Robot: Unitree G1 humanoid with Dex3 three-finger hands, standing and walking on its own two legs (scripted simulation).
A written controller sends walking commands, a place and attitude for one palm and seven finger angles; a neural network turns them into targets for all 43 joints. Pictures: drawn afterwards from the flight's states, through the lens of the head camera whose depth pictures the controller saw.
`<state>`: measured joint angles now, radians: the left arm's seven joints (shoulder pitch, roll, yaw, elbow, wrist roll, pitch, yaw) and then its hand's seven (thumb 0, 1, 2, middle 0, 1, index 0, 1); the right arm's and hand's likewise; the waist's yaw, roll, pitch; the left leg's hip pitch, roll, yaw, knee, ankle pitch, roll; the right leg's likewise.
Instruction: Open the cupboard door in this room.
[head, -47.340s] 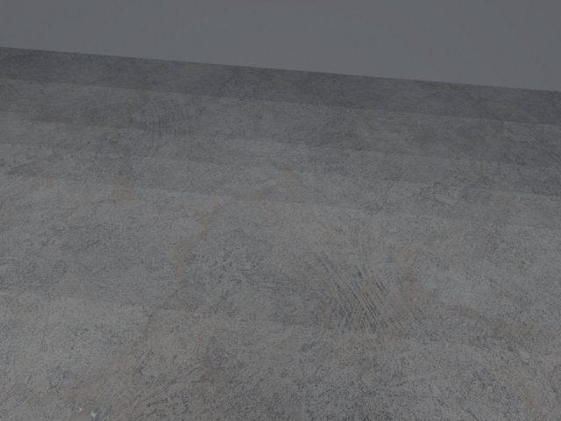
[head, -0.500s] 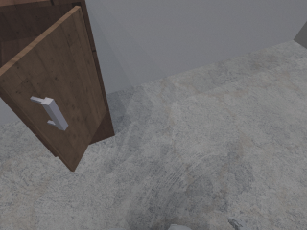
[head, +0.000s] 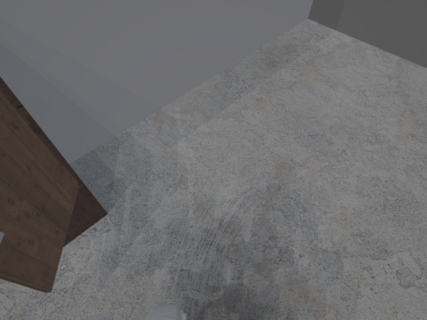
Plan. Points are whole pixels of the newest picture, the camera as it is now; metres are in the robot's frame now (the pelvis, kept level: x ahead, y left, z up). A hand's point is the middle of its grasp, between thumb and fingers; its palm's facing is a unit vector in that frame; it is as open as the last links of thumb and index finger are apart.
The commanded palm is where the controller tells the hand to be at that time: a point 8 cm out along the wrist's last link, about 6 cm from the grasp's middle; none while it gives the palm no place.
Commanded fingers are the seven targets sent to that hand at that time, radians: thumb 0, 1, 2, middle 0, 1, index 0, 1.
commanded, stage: walk to a spot facing it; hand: left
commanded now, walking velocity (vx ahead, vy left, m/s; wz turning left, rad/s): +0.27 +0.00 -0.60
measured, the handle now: out of the picture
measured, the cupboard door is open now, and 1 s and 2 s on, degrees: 49 49 49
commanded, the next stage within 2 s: turn to face it in 1.50 s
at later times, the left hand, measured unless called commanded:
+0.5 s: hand (193, 237) +0.31 +0.07 -0.17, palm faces -0.39 -0.90 -0.21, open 7.4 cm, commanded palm none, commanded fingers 0.00 0.90 0.90 -0.20 -0.30 -0.20 -0.30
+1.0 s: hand (204, 223) +0.36 +0.05 -0.19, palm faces -0.40 -0.90 -0.16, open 7.3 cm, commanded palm none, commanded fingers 0.00 0.90 0.90 -0.20 -0.30 -0.20 -0.30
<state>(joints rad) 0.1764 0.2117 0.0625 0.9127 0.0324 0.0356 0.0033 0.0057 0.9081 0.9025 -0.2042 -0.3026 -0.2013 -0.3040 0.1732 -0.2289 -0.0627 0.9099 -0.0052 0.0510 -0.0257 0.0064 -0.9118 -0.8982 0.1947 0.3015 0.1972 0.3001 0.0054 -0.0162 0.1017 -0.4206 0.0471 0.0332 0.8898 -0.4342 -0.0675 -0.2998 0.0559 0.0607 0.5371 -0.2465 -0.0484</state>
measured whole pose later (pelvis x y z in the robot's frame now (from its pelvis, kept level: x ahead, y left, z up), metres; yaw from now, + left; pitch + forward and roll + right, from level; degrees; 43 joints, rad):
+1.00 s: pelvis +0.31 -0.13 -0.01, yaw -30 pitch +0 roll +0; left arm 0.36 0.19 0.06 1.09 0.02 -0.03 -0.01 0.01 0.92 0.90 -0.20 -0.30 -0.20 -0.30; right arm 0.09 -0.16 -0.02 0.90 -0.04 -0.08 0.00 0.00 -0.91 -0.90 0.20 0.30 0.20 0.30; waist 0.05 -0.05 0.07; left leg -0.37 0.07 0.13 0.63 -0.25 0.03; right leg -0.27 0.04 0.00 1.00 -0.47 -0.05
